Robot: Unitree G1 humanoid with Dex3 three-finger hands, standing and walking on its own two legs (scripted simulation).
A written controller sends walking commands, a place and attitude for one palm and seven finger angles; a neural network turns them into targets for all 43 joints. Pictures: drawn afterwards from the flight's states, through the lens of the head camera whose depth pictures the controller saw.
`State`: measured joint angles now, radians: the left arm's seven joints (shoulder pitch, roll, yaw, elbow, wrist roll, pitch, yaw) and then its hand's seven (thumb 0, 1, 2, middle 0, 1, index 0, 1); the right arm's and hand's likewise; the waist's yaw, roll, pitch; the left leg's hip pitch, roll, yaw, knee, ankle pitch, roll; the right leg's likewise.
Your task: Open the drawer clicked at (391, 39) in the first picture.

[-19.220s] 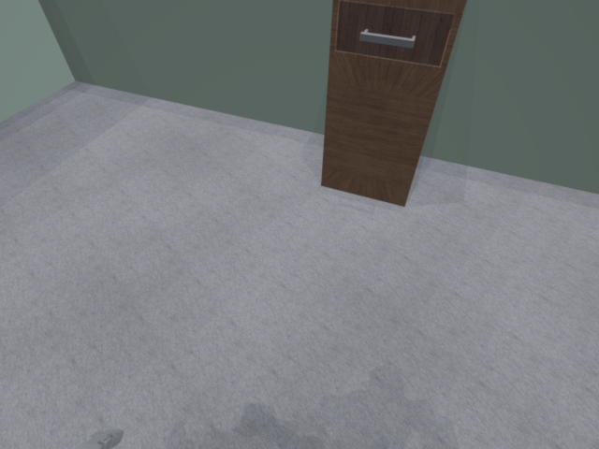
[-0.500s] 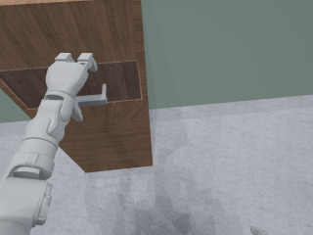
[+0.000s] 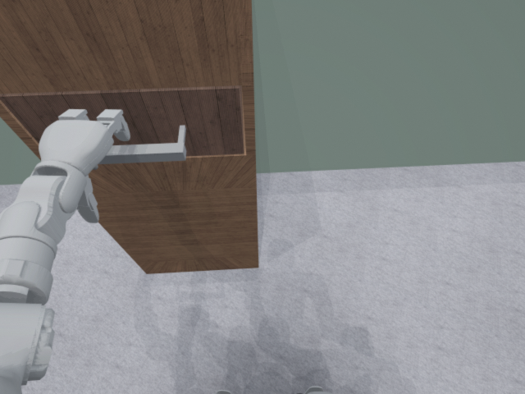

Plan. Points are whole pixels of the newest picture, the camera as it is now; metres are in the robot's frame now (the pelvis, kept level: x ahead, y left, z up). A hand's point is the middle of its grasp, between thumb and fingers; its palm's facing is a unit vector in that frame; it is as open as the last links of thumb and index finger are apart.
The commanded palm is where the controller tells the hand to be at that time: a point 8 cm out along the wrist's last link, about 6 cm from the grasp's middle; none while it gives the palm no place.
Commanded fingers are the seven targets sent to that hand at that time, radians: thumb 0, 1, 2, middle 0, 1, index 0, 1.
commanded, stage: lower the fingers behind the handle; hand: left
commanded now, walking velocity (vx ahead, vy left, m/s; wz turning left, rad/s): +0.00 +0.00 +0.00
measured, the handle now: (133, 143) +0.51 +0.26 +0.03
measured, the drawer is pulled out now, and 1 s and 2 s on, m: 0.00 0.00 0.00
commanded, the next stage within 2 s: close the thumb around the handle in 1.14 s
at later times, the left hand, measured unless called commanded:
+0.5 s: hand (112, 173) +0.45 +0.28 +0.02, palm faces -0.10 -0.02 -0.99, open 13.8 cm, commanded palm +0.44 +0.28 +0.08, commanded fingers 0.00 -0.50 0.30 -0.30 -1.20 -0.30 -1.20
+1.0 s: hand (121, 171) +0.47 +0.28 +0.01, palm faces -0.09 -0.02 -1.00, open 13.8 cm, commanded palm +0.45 +0.27 +0.07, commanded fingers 0.00 -0.50 0.30 -0.30 -1.20 -0.30 -1.20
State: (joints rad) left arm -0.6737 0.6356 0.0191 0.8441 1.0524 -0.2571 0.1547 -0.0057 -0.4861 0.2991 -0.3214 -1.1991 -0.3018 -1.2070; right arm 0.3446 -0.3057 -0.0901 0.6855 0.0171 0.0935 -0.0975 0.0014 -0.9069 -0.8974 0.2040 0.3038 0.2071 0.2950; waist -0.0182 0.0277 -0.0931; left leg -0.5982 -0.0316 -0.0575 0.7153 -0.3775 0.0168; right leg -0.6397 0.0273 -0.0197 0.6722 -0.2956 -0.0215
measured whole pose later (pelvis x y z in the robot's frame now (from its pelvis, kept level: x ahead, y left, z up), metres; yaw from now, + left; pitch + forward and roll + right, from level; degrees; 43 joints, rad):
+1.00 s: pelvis +0.01 +0.02 -0.01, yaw -3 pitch +19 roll -2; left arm -0.70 0.55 0.04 1.01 1.08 -0.09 0.29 0.00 -0.49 0.30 -0.31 -1.20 -0.32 -1.21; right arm 0.34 -0.26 -0.05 0.69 0.00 0.12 -0.03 0.00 -0.91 -0.90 0.20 0.30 0.21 0.29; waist -0.07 0.05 -0.15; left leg -0.70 -0.02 -0.02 0.81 -0.44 0.04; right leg -0.75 0.04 0.02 0.75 -0.33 0.00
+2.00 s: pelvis +0.01 +0.02 -0.02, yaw -2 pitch +20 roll -2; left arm -0.70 0.56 0.03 1.01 1.08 -0.12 0.33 0.00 0.74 0.85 -0.39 -1.34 -0.41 -1.35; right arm 0.35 -0.26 -0.06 0.71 0.00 0.11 -0.03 0.00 -0.91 -0.90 0.20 0.30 0.21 0.29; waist -0.07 0.06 -0.15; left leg -0.74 -0.03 -0.02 0.85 -0.45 0.05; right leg -0.78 0.03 0.01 0.77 -0.34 0.01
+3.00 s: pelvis +0.02 +0.01 -0.01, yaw -2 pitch +18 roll -2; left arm -0.55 0.53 0.04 0.84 1.06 -0.09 0.28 0.02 0.74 0.81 -0.36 -1.34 -0.40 -1.35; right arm 0.30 -0.25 -0.07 0.68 0.00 0.12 -0.04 0.00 -0.91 -0.90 0.20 0.30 0.21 0.29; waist -0.03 0.06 -0.14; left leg -0.66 -0.02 -0.03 0.79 -0.45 0.03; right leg -0.71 0.04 0.00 0.74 -0.35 -0.01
